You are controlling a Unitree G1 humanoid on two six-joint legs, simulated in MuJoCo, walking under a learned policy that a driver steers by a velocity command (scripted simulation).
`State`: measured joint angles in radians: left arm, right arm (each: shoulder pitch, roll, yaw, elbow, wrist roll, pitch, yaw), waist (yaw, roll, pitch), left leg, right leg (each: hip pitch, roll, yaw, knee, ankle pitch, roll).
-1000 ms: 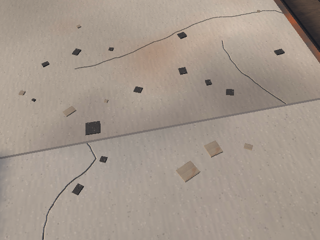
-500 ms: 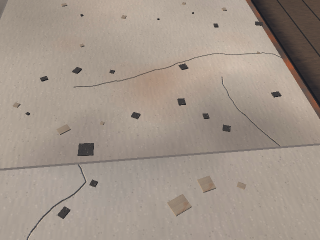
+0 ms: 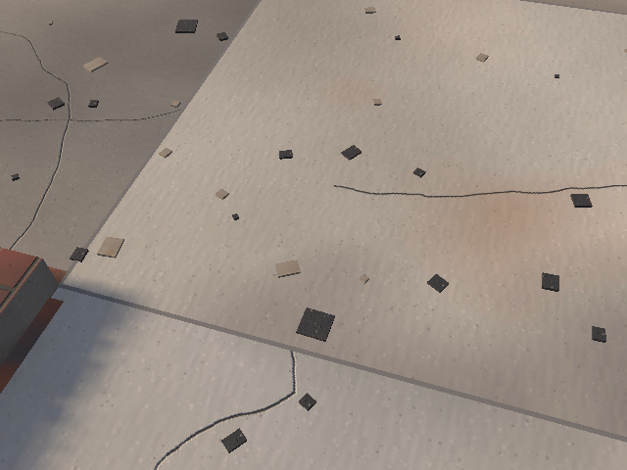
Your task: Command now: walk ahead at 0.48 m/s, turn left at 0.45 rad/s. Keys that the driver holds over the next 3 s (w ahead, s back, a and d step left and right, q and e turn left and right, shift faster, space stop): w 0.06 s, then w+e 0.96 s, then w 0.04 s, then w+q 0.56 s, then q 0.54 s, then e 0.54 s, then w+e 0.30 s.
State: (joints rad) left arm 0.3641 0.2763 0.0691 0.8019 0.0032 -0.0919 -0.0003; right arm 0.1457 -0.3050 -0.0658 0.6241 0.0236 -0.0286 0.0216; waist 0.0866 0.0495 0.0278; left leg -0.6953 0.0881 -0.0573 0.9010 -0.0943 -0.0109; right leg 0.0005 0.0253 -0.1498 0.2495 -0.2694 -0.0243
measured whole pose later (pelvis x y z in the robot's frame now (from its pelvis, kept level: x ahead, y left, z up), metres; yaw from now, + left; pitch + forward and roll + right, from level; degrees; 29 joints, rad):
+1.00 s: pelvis +0.55 -0.05 +0.01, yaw -24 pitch +2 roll +1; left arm 0.32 0.28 0.06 0.72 -0.02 -0.05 0.00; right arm 0.07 -0.31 -0.05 0.68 -0.01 -0.09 0.00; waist 0.06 0.03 0.05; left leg -0.65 0.09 -0.09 0.83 -0.13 -0.06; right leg -0.17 0.11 0.09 0.34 -0.19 -0.10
